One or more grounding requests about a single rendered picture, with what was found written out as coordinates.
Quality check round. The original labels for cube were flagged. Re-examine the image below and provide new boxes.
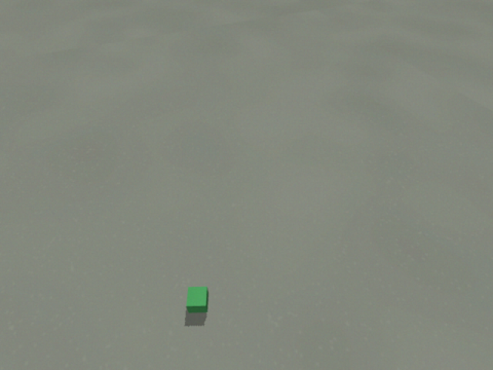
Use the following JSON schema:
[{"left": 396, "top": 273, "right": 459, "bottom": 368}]
[{"left": 186, "top": 287, "right": 209, "bottom": 313}]

